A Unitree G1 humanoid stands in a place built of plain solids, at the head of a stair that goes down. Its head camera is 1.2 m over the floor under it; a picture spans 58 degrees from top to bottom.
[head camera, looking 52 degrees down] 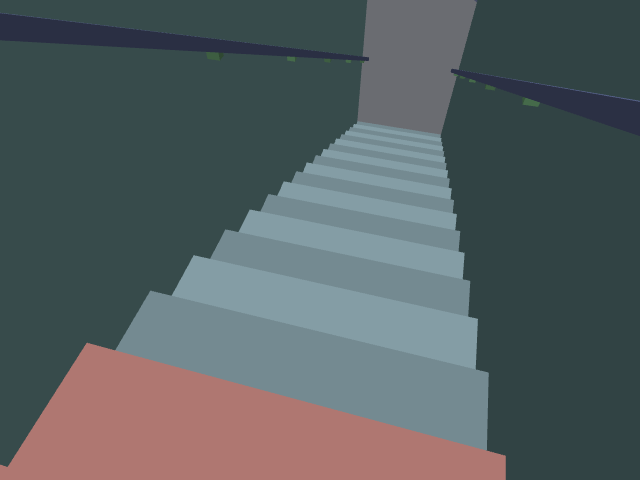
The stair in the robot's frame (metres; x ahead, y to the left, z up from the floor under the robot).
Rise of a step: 0.16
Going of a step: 0.29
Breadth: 1.20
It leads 15 degrees to the right of straight ahead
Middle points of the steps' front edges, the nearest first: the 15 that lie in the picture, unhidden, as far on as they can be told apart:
0.40 0.11 0.00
0.67 0.04 -0.16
0.95 -0.03 -0.32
1.22 -0.11 -0.47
1.50 -0.18 -0.63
1.78 -0.25 -0.79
2.05 -0.32 -0.95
2.33 -0.40 -1.11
2.60 -0.47 -1.27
2.88 -0.54 -1.43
3.15 -0.62 -1.59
3.43 -0.69 -1.74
3.70 -0.76 -1.90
3.98 -0.83 -2.06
4.26 -0.91 -2.22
